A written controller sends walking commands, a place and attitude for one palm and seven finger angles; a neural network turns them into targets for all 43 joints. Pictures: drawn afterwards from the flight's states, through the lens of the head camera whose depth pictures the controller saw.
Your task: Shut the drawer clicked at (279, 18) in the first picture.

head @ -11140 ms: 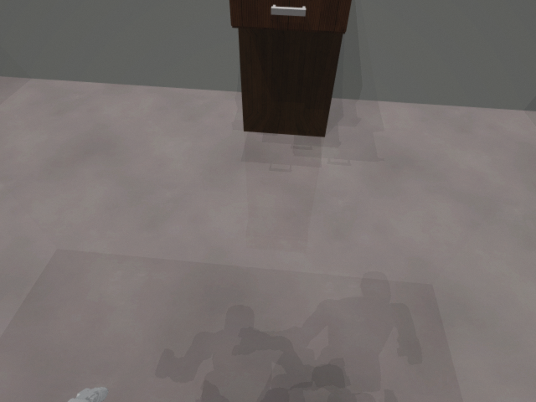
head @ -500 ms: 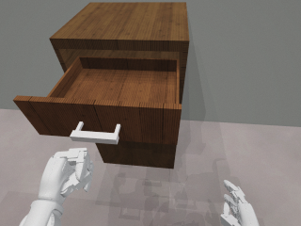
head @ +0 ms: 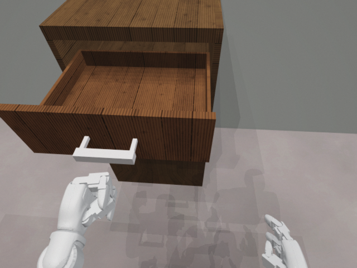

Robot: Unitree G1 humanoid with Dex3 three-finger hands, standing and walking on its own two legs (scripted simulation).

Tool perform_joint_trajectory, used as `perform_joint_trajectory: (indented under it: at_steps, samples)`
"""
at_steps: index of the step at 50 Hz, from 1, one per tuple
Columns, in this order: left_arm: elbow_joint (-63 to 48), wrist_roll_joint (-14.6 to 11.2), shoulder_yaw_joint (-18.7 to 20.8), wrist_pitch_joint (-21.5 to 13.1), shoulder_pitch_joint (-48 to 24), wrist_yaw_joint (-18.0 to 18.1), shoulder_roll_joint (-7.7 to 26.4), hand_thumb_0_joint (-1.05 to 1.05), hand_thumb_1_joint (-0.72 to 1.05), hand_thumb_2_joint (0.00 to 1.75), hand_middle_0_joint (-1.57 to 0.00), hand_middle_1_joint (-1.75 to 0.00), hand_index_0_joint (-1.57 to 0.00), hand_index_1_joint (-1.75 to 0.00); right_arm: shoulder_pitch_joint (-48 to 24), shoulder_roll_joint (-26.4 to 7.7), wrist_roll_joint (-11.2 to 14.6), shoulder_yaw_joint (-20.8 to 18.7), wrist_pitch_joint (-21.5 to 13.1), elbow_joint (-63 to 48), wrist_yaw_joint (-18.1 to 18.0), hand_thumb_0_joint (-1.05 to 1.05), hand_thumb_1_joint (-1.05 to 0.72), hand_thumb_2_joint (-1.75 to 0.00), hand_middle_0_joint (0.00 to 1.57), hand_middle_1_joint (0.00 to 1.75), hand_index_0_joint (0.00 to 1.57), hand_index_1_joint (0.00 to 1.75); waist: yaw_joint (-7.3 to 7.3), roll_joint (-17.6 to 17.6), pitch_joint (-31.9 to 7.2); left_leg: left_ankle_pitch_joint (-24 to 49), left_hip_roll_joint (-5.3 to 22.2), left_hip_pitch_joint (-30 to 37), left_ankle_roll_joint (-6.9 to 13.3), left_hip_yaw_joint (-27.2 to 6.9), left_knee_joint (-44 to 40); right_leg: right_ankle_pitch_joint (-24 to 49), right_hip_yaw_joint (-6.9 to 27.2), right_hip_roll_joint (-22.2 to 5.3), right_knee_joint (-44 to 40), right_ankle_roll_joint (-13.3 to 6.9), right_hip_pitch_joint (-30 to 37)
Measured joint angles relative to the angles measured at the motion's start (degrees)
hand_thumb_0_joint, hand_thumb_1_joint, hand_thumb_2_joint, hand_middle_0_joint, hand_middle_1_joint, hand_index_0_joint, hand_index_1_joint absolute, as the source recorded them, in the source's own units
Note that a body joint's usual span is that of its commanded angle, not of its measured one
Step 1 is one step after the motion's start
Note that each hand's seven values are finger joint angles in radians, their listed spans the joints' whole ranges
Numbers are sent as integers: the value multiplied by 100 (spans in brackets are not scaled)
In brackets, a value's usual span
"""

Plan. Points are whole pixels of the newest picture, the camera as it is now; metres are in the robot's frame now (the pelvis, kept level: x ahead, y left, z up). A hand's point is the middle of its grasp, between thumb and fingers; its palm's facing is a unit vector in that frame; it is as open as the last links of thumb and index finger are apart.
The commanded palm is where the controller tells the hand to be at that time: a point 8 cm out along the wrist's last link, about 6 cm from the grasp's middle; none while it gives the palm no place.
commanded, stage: bring the fist close to the handle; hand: left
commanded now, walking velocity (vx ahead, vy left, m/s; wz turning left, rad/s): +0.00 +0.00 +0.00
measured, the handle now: (107, 148) +0.35 +0.18 +0.08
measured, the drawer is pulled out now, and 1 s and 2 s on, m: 0.29 0.28 0.15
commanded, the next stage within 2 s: push the drawer shut in 0.40 s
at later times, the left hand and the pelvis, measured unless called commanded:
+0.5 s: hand (113, 194) +0.24 +0.15 +0.08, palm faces +0.00 -1.00 -0.06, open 3.3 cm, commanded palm +0.22 +0.20 +0.08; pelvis +0.00 +0.00 +0.00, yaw +0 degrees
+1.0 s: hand (117, 176) +0.28 +0.15 +0.08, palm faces -0.02 -1.00 -0.05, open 2.9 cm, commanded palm +0.28 +0.20 +0.08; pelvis -0.01 +0.00 +0.00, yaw +0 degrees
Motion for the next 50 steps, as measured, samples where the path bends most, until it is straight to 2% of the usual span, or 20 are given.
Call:
perform_joint_trajectory:
  at_steps: [6, 17, 28, 38, 50]
  samples:
    - [341, -30, 97, -81, -367, -9, 64, 2, 89, 90, -140, -160, -140, -160, -28, -1, 18, -15, 111, 12, 10, 1, -91, -90, 20, 30, 20, 30, -25, 1, 4, -34, 19, -165, -10, -5, 124, -18, 1, 16, 103, -17, -161]
    - [358, -68, 74, 11, -361, 11, 41, 2, 89, 90, -140, -160, -140, -160, 47, -31, 46, -19, 246, -67, 17, 1, -91, -90, 20, 30, 20, 30, -62, 40, -38, -10, 21, -123, -13, 27, 45, -6, 33, 23, 63, -16, -150]
    - [405, -100, 120, -100, -412, -25, 68, 2, 89, 90, -140, -160, -140, -160, 8, -65, 56, -38, 244, -52, 10, 1, -91, -90, 20, 30, 20, 30, -43, 42, -38, -21, 28, -149, -27, -14, 66, -23, -5, 29, 69, -29, -153]
    - [883, -58, 143, 3, -1098, 29, 69, 2, 89, 90, -140, -160, -141, -160, -89, -36, 39, -9, 323, 34, 7, 1, -91, -90, 20, 30, 20, 30, -55, 25, -27, 3, 15, -145, -28, -3, 22, -12, 8, 19, 55, -30, -165]
    - [1564, -96, 225, -83, -1718, -74, 141, -3, 80, 91, -140, -160, -140, -160, -139, -74, 68, -22, 462, 218, -25, 1, -91, -90, 20, 30, 20, 30, -28, 20, 74, 106, -9, -127, -21, -37, -65, 88, -25, 0, -59, -26, -114]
